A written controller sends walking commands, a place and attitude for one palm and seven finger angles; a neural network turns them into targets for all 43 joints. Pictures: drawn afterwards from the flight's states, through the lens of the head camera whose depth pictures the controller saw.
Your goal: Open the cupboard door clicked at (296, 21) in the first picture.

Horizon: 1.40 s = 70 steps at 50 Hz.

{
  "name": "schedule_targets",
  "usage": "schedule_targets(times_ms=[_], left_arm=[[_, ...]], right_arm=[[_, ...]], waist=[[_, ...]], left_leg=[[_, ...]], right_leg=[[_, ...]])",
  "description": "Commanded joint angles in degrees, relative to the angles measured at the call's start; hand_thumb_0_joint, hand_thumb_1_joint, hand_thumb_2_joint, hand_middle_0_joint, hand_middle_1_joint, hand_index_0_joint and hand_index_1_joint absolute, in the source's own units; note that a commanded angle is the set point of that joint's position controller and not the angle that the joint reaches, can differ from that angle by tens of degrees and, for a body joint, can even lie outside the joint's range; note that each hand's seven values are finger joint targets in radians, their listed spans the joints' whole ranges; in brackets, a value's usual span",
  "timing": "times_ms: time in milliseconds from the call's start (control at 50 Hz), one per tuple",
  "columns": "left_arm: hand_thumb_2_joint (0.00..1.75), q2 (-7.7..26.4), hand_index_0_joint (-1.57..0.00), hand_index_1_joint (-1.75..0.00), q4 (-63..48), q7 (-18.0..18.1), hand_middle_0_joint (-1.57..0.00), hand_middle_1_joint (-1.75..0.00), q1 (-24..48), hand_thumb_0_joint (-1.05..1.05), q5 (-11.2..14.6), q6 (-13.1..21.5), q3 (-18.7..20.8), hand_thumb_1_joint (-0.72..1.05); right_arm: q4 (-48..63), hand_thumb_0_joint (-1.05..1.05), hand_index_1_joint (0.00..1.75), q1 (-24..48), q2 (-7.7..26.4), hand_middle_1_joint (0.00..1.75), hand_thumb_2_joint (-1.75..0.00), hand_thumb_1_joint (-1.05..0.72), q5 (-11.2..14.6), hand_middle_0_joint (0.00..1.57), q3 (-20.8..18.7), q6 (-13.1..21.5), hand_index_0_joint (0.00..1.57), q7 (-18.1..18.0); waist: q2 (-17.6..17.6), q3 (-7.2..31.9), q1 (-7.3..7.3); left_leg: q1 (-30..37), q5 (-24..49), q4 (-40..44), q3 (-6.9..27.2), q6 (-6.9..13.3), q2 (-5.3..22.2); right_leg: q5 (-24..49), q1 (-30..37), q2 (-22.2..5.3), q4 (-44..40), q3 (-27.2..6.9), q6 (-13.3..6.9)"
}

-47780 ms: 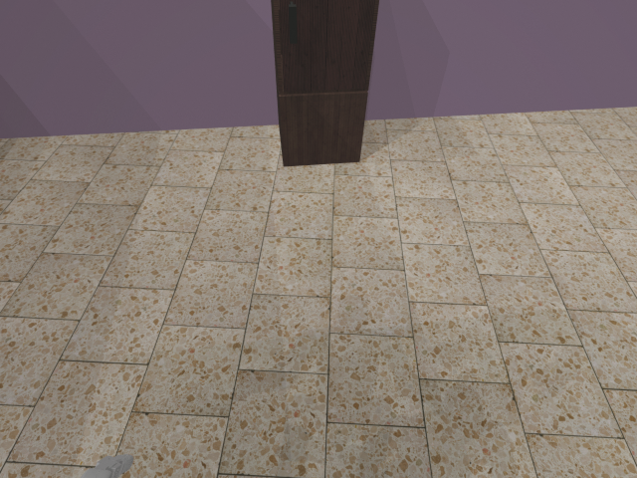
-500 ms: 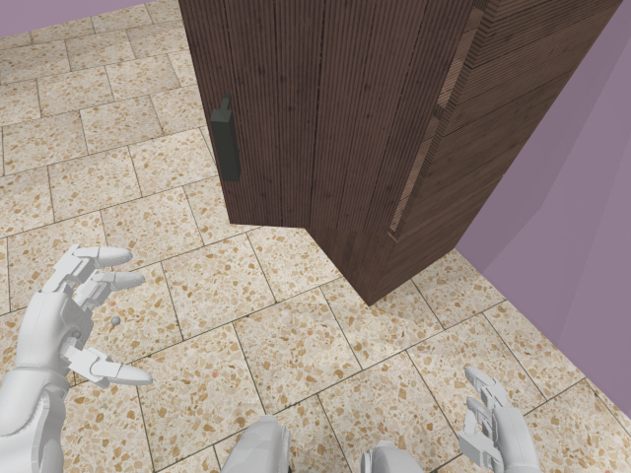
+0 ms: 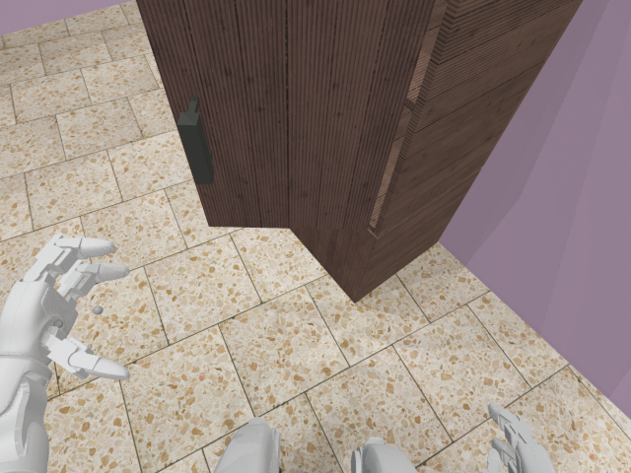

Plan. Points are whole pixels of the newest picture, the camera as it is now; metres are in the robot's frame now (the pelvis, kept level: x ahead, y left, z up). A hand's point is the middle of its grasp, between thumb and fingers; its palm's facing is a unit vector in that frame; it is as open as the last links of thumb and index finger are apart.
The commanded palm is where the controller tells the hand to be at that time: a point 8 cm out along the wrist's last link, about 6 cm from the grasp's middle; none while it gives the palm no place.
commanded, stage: raise the hand with hooked fingers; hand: left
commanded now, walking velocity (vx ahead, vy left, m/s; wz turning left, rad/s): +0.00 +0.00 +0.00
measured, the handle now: (199, 141) +0.58 +0.22 +0.02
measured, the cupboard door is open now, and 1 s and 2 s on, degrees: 53 53 53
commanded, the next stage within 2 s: move the hooked fingers beside the handle in 0.26 s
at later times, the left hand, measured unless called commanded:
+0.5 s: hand (113, 301) +0.30 +0.26 +0.04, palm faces +0.07 -1.00 -0.04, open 14.0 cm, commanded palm +0.28 +0.31 +0.04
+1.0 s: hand (131, 243) +0.38 +0.26 +0.04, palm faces +0.05 -1.00 -0.02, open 14.0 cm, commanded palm +0.36 +0.31 +0.04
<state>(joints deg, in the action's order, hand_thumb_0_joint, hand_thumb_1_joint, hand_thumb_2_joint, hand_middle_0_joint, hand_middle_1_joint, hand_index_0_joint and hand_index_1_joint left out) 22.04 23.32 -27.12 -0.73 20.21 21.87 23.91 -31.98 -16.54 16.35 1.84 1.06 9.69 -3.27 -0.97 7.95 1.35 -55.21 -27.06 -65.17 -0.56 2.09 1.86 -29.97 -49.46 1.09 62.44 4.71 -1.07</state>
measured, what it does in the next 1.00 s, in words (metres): stands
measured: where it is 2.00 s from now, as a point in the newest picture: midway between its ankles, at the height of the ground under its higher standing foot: outside the picture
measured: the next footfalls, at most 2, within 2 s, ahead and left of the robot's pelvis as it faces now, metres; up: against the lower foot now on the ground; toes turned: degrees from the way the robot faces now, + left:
none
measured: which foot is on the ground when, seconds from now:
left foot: down 0.00-1.00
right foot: down 0.00-1.00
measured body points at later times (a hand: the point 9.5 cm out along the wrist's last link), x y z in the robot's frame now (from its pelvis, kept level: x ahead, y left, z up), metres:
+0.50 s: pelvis +0.00 -0.02 -0.01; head +0.08 +0.00 +0.43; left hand +0.29 +0.31 +0.04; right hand +0.16 -0.26 -0.10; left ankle +0.04 +0.09 -0.65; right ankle +0.00 -0.11 -0.65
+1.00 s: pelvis +0.00 +0.00 -0.01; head +0.10 +0.02 +0.43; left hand +0.37 +0.31 +0.04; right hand +0.10 -0.26 -0.11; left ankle +0.04 +0.09 -0.65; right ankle +0.00 -0.11 -0.65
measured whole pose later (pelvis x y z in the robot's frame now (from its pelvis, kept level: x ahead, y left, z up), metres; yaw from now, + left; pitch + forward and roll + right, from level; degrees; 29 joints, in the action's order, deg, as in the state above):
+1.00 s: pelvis +0.00 +0.00 -0.01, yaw -1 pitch +20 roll -3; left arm 24.9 42.5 -24.2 21.7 14.9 23.0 25.7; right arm -34.7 -17.1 15.7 1.7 1.7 5.7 -3.2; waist -1.0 8.0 3.1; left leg -60.1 -27.9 -68.1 -1.0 2.2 2.4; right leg -30.6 -54.7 1.5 65.4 4.1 -1.0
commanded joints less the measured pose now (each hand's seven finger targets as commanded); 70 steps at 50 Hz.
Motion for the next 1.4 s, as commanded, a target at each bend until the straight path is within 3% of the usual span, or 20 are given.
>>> schedule_targets(times_ms=[0,60,140,200,220,340,420,480,520,560,600,720,840,900,920,940,1020,1200,1280,1380], left_arm=[[0.3,14.4,-0.3,-1.2,-11.2,2.0,-0.3,-1.2,9.2,0.0,2.0,5.2,6.5,-0.5],[0.3,13.6,-0.3,-1.2,-10.6,1.5,-0.3,-1.2,8.5,0.0,1.4,4.6,5.0,-0.5],[0.3,13.3,-0.3,-1.2,-9.8,0.6,-0.3,-1.2,8.0,0.0,1.5,3.4,4.5,-0.5],[0.3,14.2,-0.3,-1.2,-10.8,0.7,-0.3,-1.2,9.9,0.0,2.2,3.9,5.6,-0.5],[0.3,14.2,-0.3,-1.2,-9.1,0.9,-0.3,-1.2,9.6,0.0,2.2,3.8,6.2,-0.5],[0.3,13.1,-0.3,-1.2,-8.6,0.4,-0.3,-1.2,10.8,0.0,1.8,4.5,4.6,-0.5],[0.3,14.7,-0.3,-1.2,-5.8,0.0,-0.3,-1.2,18.4,0.0,1.0,4.2,4.7,-0.5],[0.3,16.6,-0.3,-1.2,-5.3,-0.3,-0.3,-1.2,21.7,0.0,1.0,4.5,6.2,-0.5],[0.3,17.4,-0.3,-1.2,-2.9,-0.6,-0.3,-1.2,22.4,0.0,0.9,4.1,6.9,-0.5],[0.3,17.3,-0.3,-1.2,-1.8,-0.6,-0.3,-1.2,23.5,0.0,0.4,3.8,6.4,-0.5],[0.3,15.8,-0.3,-1.2,-1.3,-0.8,-0.3,-1.2,25.4,0.0,0.3,3.3,4.6,-0.5],[0.3,17.6,-0.3,-1.2,3.5,0.6,-0.3,-1.2,29.7,0.0,-1.1,2.2,5.8,-0.5],[0.3,18.3,-0.3,-1.2,4.4,2.7,-0.3,-1.2,33.9,0.0,-2.8,4.4,5.8,-0.5],[0.3,18.0,-0.3,-1.2,6.1,3.3,-0.3,-1.2,38.1,0.0,-3.4,5.0,4.9,-0.5],[0.3,19.5,-0.3,-1.2,7.5,3.5,-0.3,-1.2,38.2,0.0,-4.1,5.0,6.0,-0.5],[0.3,18.0,-0.3,-1.2,8.6,3.4,-0.3,-1.2,39.3,0.0,-4.1,4.9,4.6,-0.5],[0.3,20.3,-0.3,-1.2,11.4,3.6,-0.3,-1.2,42.9,0.0,-4.9,5.2,5.8,-0.5],[0.3,22.1,-0.3,-1.2,18.7,4.0,-0.3,-1.2,50.7,0.0,-6.6,6.5,5.7,-0.5],[0.3,22.4,-0.3,-1.2,22.8,4.2,-0.3,-1.2,56.2,0.0,-8.2,6.8,4.5,-0.5],[0.3,24.4,-0.3,-1.2,25.1,5.0,-0.3,-1.2,63.3,0.0,-9.7,7.5,4.3,-0.5]], right_arm=[[7.6,0.0,0.3,0.7,8.1,0.3,-0.9,-0.9,-0.1,0.2,-3.6,2.4,0.2,-0.6],[7.7,0.0,0.3,0.8,8.1,0.3,-0.9,-0.9,0.1,0.2,-3.5,2.2,0.2,-0.5],[7.9,0.0,0.3,0.6,8.1,0.3,-0.9,-0.9,0.4,0.2,-3.5,1.8,0.2,-0.8],[7.9,0.0,0.3,1.0,7.8,0.3,-0.9,-0.9,0.3,0.2,-3.3,1.9,0.2,-1.0],[7.7,0.0,0.3,1.0,7.7,0.3,-0.9,-0.9,0.3,0.2,-3.2,1.8,0.2,-1.0],[7.5,0.0,0.3,1.4,7.6,0.3,-0.9,-0.9,0.3,0.2,-3.1,1.9,0.2,-1.1],[6.2,0.0,0.3,0.9,7.9,0.3,-0.9,-0.9,0.3,0.2,-2.8,1.7,0.2,-1.6],[5.7,0.0,0.3,0.9,7.9,0.3,-0.9,-0.9,0.2,0.2,-2.8,1.9,0.2,-1.9],[5.5,0.0,0.3,0.6,8.0,0.3,-0.9,-0.9,0.2,0.2,-2.8,1.6,0.2,-1.9],[5.3,0.0,0.3,0.4,8.0,0.3,-0.9,-0.9,0.2,0.2,-2.9,1.4,0.2,-1.9],[5.3,0.0,0.3,-0.1,8.1,0.3,-0.9,-0.9,0.3,0.2,-3.0,1.4,0.2,-1.7],[4.8,0.0,0.3,-1.5,8.7,0.3,-0.9,-0.9,0.3,0.2,-3.3,0.1,0.2,-1.4],[4.1,0.0,0.3,-2.9,8.9,0.3,-0.9,-0.9,-0.2,0.2,-3.5,-1.0,0.2,-0.8],[3.5,0.0,0.3,-3.6,9.0,0.3,-0.9,-0.9,-0.3,0.2,-3.5,-1.6,0.2,-0.9],[3.0,0.0,0.3,-4.0,9.3,0.3,-0.9,-0.9,-0.2,0.2,-3.6,-2.0,0.2,-0.9],[2.8,0.0,0.3,-4.1,9.2,0.3,-0.9,-0.9,-0.3,0.2,-3.5,-2.3,0.2,-0.8],[2.2,0.0,0.3,-5.0,9.6,0.3,-0.9,-0.9,-0.5,0.2,-3.5,-3.2,0.2,-0.8],[1.0,0.0,0.3,-7.3,10.1,0.3,-0.9,-0.9,-1.0,0.2,-3.5,-5.2,0.2,-0.3],[0.3,0.0,0.3,-7.7,10.2,0.3,-0.9,-0.9,-1.0,0.2,-3.3,-6.4,0.2,-0.2],[-0.6,0.0,0.3,-8.9,10.7,0.3,-0.9,-0.9,-1.4,0.2,-3.1,-7.5,0.2,-0.2]], waist=[[-5.2,16.0,-1.48],[-6.2,16.2,-1.53],[-2.2,16.4,-0.81],[-3.1,16.4,-0.9],[-1.5,15.6,-1.03],[-2.8,16.2,-0.8],[-1.9,15.4,0.6],[-4.9,17.8,-0.25],[-3.6,18.9,-0.38],[-5.0,19.6,-0.56],[-5.2,19.8,0.03],[-3.1,19.6,0.33],[-6.0,21.8,0.31],[-5.2,21.4,1.39],[-5.8,21.4,1.01],[-5.5,21.5,1.73],[-6.9,22.7,1.35],[-6.3,24.0,2.64],[-7.5,22.0,3.91],[-8.3,24.2,5.14]], left_leg=[[14.9,13.1,8.8,3.3,-0.8,-1.0],[15.3,13.1,9.2,3.0,-0.7,-1.0],[13.3,12.4,8.4,2.5,-0.1,-1.1],[12.2,12.6,7.2,2.2,0.0,-1.2],[11.5,12.0,7.3,2.2,-0.1,-1.2],[10.6,12.0,6.2,1.7,0.0,-1.2],[10.0,11.4,5.3,2.1,0.1,-0.8],[11.0,12.1,5.3,2.2,-0.1,-0.9],[11.0,13.3,5.0,2.1,-0.1,-0.7],[11.9,14.1,5.4,2.3,-0.2,-0.7],[13.4,14.8,5.6,2.6,-0.1,-0.7],[12.7,14.2,6.0,2.9,-0.2,-0.5],[16.4,15.7,6.7,3.8,-0.8,-0.2],[16.5,15.6,6.4,4.3,-0.7,-0.1],[17.1,15.5,6.7,4.4,-1.0,0.1],[17.2,15.4,6.6,4.4,-0.9,0.0],[17.8,15.8,6.4,4.7,-1.1,0.2],[18.2,17.6,5.1,5.7,-1.2,0.5],[17.3,14.9,5.0,5.9,-1.1,0.6],[18.3,14.8,4.1,7.0,-1.1,0.9]], right_leg=[[11.1,4.4,1.5,-7.4,-2.7,-0.9],[11.8,5.1,1.2,-7.9,-3.1,-0.7],[12.4,6.9,1.2,-8.6,-4.0,-0.2],[12.6,7.6,1.1,-8.5,-5.1,-0.2],[12.1,7.6,1.1,-8.8,-5.2,-0.1],[12.5,7.8,0.7,-8.7,-6.5,0.1],[12.1,5.7,0.9,-8.0,-6.4,0.1],[12.4,6.1,0.7,-7.4,-6.3,-0.3],[14.0,6.8,0.9,-6.9,-6.1,-0.3],[14.8,6.1,1.0,-6.4,-5.5,-0.3],[15.4,4.8,1.2,-6.0,-4.7,-0.5],[14.5,3.3,1.3,-5.8,-3.9,-0.4],[13.8,0.9,1.5,-5.1,-3.0,-0.7],[13.1,-0.6,1.8,-4.9,-2.6,-0.8],[12.7,-1.4,1.7,-4.9,-2.6,-0.8],[12.7,-1.6,1.7,-5.1,-2.5,-0.7],[12.4,-2.4,1.7,-4.7,-2.4,-0.9],[12.5,-5.2,2.0,-3.5,-1.9,-1.1],[10.5,-7.9,1.8,-3.8,-2.0,-0.8],[9.9,-10.4,1.8,-2.8,-1.8,-0.9]])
